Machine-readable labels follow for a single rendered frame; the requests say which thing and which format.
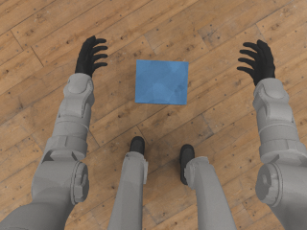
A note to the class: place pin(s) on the robot left upper arm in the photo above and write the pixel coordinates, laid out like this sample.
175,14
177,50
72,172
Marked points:
58,187

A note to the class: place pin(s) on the robot right upper arm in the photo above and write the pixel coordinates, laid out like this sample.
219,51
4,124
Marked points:
283,187

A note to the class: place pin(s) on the carton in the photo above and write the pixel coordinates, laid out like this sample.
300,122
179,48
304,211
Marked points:
161,82

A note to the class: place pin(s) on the robot right forearm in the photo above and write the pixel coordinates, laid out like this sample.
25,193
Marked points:
276,125

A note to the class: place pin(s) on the left robot hand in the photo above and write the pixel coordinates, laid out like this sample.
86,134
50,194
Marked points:
85,62

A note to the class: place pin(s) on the right robot hand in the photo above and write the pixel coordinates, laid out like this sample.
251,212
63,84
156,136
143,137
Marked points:
263,66

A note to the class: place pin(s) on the robot left forearm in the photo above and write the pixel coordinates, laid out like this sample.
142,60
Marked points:
68,141

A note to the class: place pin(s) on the robot left thigh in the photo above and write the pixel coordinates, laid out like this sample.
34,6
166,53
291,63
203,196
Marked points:
127,211

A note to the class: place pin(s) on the left robot foot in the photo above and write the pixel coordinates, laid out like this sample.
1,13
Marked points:
137,144

